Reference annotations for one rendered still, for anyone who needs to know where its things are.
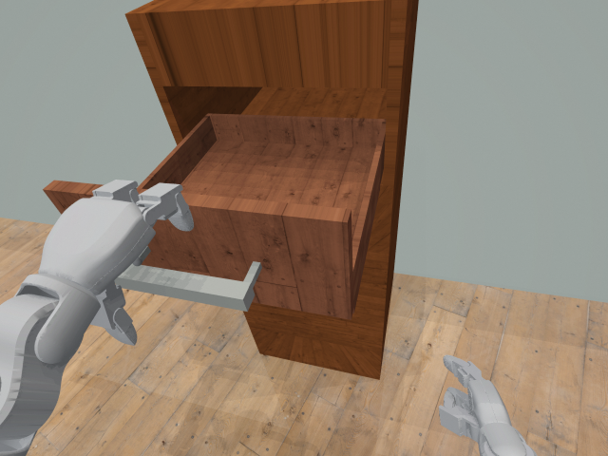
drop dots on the cabinet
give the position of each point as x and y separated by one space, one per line
308 58

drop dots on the left robot hand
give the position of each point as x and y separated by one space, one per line
97 239

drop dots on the left robot forearm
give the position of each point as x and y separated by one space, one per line
41 328

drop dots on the handle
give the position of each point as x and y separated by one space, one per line
222 292

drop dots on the drawer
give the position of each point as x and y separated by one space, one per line
297 194

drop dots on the right robot forearm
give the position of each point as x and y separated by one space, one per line
499 439

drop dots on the right robot hand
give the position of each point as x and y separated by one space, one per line
465 414

